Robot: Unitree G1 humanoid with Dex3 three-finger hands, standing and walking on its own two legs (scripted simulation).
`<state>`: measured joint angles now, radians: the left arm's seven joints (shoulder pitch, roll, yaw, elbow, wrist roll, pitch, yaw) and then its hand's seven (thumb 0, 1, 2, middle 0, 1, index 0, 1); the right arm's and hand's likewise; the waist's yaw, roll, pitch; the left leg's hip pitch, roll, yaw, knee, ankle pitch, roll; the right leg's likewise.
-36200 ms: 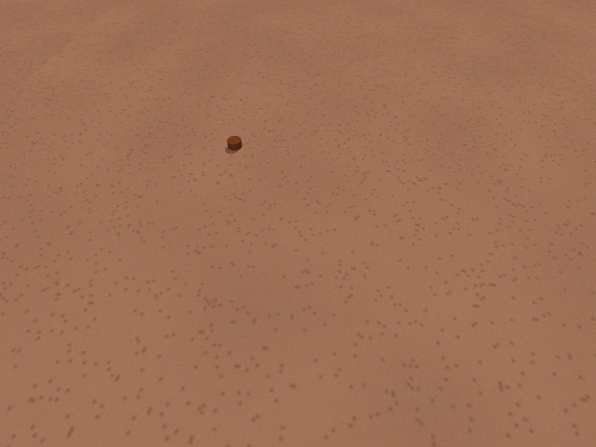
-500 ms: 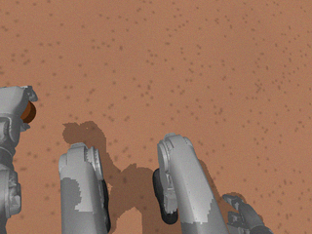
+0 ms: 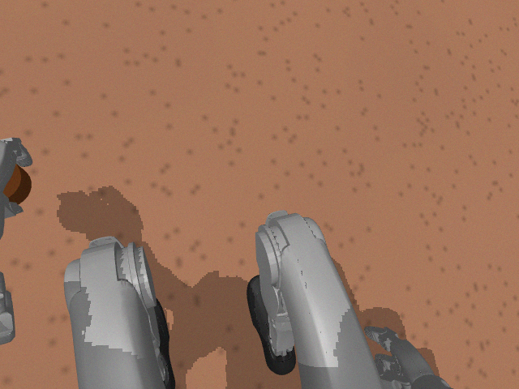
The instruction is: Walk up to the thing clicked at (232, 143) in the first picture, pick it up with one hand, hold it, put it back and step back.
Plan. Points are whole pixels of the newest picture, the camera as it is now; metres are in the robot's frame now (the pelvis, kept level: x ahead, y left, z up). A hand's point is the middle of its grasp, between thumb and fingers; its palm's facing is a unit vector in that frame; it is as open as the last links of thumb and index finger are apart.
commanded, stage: lower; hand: left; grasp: from above
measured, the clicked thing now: out of the picture +0.43 +0.34 -0.20
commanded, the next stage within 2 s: rest in 0.28 s
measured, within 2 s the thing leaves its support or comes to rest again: rests again in 1.46 s
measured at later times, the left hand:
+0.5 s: hand (22, 196) +0.42 +0.32 -0.24, palm faces -0.43 -0.12 -0.89, open 9.0 cm
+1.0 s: hand (33, 197) +0.42 +0.32 -0.27, palm faces -0.44 -0.15 -0.88, open 9.0 cm
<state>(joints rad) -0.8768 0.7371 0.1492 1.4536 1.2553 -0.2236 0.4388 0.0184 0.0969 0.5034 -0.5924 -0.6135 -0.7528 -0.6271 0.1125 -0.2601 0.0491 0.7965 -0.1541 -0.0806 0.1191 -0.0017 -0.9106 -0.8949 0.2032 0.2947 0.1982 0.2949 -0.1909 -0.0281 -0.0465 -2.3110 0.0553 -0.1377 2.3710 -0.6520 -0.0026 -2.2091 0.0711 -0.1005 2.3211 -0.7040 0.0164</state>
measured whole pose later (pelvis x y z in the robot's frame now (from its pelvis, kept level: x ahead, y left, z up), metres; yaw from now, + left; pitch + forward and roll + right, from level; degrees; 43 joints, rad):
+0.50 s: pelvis +0.01 +0.00 -0.03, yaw -2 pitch +30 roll -9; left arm -0.85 0.81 0.20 1.52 1.30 -0.26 0.55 0.01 0.09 0.51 -0.60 -0.60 -0.76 -0.63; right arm 0.07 -0.27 0.11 0.79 -0.20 -0.10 0.15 0.00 -0.91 -0.89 0.20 0.30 0.20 0.30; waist -0.23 -0.09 0.02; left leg -2.37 0.05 -0.19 2.50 -0.68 -0.01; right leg -2.25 0.08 -0.14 2.42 -0.72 0.02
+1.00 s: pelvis +0.00 +0.00 -0.05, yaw -5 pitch +26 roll -11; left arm -0.87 0.92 0.22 1.64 1.30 -0.28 0.60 0.01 0.09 0.52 -0.60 -0.60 -0.75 -0.63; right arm 0.07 -0.29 0.20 0.77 -0.27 -0.16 0.19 0.00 -0.90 -0.89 0.20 0.30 0.20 0.30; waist -0.27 -0.13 0.10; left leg -2.37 0.06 -0.25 2.57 -0.69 -0.01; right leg -2.24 0.10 -0.18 2.45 -0.70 0.03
